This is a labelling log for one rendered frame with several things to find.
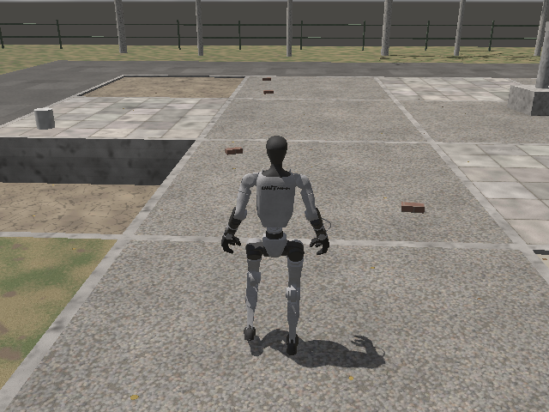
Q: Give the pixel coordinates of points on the humanoid robot head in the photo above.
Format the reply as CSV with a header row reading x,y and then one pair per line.
x,y
276,149

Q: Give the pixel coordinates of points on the robot left forearm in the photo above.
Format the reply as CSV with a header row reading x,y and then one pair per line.
x,y
232,226

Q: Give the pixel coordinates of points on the right robot hand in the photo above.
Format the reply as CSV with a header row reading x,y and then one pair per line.
x,y
317,242

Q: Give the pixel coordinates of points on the left robot hand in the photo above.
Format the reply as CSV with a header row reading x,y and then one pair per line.
x,y
225,242

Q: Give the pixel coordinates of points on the robot right forearm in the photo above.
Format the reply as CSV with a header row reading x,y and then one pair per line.
x,y
319,227

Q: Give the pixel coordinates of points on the robot right upper arm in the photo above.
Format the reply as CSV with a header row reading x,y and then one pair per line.
x,y
303,183

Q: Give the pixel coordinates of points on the robot left upper arm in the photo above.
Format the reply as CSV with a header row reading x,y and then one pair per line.
x,y
248,181

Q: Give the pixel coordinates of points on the right robot thigh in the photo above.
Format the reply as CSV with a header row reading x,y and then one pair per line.
x,y
295,259

